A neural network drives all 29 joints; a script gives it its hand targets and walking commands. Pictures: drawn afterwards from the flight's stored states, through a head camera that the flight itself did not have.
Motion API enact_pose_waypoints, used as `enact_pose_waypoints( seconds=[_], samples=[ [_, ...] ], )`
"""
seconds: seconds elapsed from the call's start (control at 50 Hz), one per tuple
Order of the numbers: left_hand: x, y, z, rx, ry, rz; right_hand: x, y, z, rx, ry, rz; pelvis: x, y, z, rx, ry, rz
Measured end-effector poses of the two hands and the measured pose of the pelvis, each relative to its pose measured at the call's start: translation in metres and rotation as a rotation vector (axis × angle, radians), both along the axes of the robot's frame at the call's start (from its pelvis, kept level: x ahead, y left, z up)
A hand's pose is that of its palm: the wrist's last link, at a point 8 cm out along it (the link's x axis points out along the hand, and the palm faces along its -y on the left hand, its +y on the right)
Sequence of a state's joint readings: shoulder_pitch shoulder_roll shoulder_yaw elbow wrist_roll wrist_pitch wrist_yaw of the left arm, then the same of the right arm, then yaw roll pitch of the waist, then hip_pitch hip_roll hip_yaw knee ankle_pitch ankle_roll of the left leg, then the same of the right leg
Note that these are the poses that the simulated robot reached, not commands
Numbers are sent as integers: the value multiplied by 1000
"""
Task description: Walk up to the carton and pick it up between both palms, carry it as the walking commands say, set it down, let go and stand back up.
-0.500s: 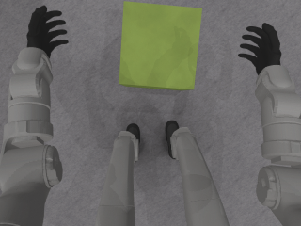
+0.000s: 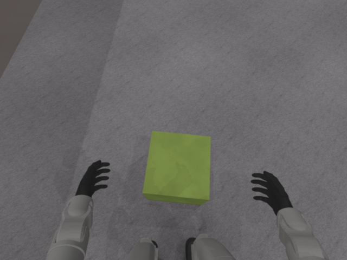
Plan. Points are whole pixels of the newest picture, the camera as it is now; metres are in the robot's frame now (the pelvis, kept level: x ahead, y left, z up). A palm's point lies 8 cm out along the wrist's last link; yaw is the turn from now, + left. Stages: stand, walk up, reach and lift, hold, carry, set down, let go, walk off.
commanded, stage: let go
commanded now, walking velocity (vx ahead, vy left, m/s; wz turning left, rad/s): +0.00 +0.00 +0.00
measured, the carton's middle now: (177, 169) +0.45 -0.04 -0.62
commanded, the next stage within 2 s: stand in 0.68 s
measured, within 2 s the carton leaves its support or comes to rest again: neither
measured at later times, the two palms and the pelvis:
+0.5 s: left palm (51, 249) +0.16 +0.26 -0.04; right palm (279, 232) +0.17 -0.21 -0.04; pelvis +0.01 +0.02 +0.03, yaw +0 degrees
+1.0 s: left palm out of the picture +0.12 +0.25 -0.08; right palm out of the picture +0.05 -0.25 -0.10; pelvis +0.03 +0.01 +0.02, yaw -5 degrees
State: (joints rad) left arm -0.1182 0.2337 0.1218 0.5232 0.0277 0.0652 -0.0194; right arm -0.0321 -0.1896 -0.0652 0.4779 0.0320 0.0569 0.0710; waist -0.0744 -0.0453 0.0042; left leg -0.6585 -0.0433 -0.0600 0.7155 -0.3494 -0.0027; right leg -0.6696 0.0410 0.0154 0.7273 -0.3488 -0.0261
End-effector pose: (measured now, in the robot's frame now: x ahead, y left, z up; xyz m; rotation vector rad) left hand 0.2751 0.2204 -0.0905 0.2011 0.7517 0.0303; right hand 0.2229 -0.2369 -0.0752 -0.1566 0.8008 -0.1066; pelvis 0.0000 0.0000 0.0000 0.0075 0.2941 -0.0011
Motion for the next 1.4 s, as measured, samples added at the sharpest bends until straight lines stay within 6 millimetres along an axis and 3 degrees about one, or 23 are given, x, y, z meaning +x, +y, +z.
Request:
enact_pose_waypoints(
  seconds=[0.12,0.2,0.36,0.52,0.68,0.74,0.84,0.92,1.04,1.14,1.4],
  samples=[
    [-38,3,16,-3,7,12,-32,8,12,3,24,-9,16,1,13,-3,-89,-6],
    [-60,7,26,-16,17,28,-43,10,22,-1,14,-8,19,4,20,-5,-147,-11],
    [-94,21,48,-14,19,47,-54,19,31,4,7,17,16,12,28,-12,-281,-12],
    [-113,36,54,-5,45,63,-56,33,30,3,14,51,6,18,27,-16,-410,-8],
    [-117,26,46,-16,50,49,-61,28,31,-16,27,6,2,20,24,-16,-458,-25],
    [-122,24,37,21,54,26,-70,15,30,-52,-41,-34,10,20,23,-14,-403,-47],
    [-134,33,24,68,78,32,-102,-10,13,-78,-41,-128,23,17,20,-11,-333,-70],
    [-141,37,17,83,109,38,-136,-16,-6,-68,50,-172,30,15,18,-14,-298,-75],
    [-164,31,-1,79,206,47,-185,-14,-29,-49,211,-219,37,10,17,-14,-267,-91],
    [-189,22,-15,71,308,47,-213,-10,-40,-35,303,-255,39,8,15,-14,-255,-98],
    [-230,9,-32,54,449,60,-240,8,-54,5,400,-278,34,6,13,-12,-267,-119]
  ],
)
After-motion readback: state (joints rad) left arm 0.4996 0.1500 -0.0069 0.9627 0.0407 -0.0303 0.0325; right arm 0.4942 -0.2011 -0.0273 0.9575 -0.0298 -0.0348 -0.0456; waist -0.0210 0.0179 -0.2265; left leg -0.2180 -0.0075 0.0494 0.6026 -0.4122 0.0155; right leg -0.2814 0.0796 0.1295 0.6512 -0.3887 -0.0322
